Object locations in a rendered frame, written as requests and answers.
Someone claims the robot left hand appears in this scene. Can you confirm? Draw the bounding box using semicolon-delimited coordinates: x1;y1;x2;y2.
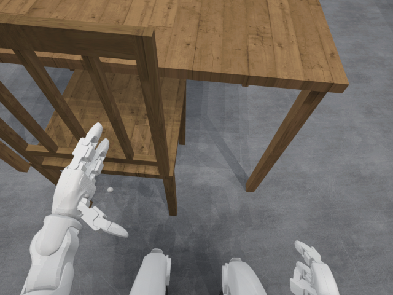
52;122;128;238

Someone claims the robot right hand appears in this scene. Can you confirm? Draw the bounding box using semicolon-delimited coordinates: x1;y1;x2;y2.
290;240;340;295

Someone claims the table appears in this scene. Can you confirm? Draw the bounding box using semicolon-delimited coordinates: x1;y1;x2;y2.
0;0;349;192

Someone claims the robot right thigh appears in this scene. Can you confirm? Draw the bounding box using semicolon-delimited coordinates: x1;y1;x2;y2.
222;261;267;295

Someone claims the robot thigh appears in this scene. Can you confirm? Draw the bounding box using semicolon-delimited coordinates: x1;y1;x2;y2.
129;253;171;295
222;261;267;295

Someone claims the robot left forearm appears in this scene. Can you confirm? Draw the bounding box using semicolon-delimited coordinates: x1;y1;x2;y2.
20;214;82;295

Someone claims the robot left thigh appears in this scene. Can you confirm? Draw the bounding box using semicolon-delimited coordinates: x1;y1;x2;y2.
129;253;171;295

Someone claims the chair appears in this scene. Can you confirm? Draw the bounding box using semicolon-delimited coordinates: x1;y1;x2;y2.
0;14;186;216

